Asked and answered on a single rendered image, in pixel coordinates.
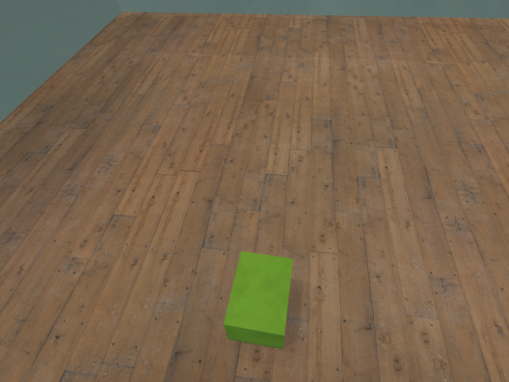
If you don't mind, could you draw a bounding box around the carton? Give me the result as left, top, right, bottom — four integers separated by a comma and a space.
223, 251, 293, 349

